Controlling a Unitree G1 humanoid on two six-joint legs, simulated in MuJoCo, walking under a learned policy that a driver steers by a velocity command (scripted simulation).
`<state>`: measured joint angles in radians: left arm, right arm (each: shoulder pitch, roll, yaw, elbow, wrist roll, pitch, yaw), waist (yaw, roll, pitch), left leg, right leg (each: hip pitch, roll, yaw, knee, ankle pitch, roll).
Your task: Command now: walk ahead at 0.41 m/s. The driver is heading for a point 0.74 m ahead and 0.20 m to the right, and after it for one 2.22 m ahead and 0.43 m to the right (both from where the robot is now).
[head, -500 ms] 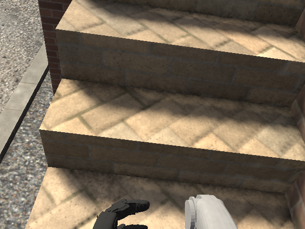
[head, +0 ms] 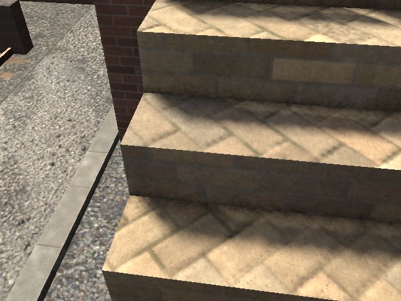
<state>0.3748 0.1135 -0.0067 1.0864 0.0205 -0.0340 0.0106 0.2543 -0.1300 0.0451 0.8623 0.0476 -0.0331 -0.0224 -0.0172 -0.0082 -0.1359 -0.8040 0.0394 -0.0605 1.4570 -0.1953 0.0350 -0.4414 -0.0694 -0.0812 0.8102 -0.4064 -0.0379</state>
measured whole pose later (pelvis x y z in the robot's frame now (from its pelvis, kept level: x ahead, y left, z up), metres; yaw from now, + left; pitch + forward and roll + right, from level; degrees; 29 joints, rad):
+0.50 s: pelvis +0.16 +0.02 +0.05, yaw -5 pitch +1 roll -5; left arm 0.00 0.07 -0.13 0.71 -0.05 -0.04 -0.05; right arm 0.48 -0.03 0.11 1.08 -0.03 -0.06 -0.02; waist -0.05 -0.03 -0.06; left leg 0.02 0.13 0.12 0.21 -0.23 -0.02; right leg -1.35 -0.01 -0.13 2.01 -0.14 -0.10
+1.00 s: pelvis +0.36 -0.04 +0.23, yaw -20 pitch +6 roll +5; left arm 0.47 0.02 -0.06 1.05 0.03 -0.01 -0.02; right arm -0.05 0.00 0.20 0.63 -0.05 -0.14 0.04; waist 0.05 0.03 -0.11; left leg -1.43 0.03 0.12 1.95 -0.10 0.04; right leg -0.19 0.08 0.18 0.42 -0.31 -0.11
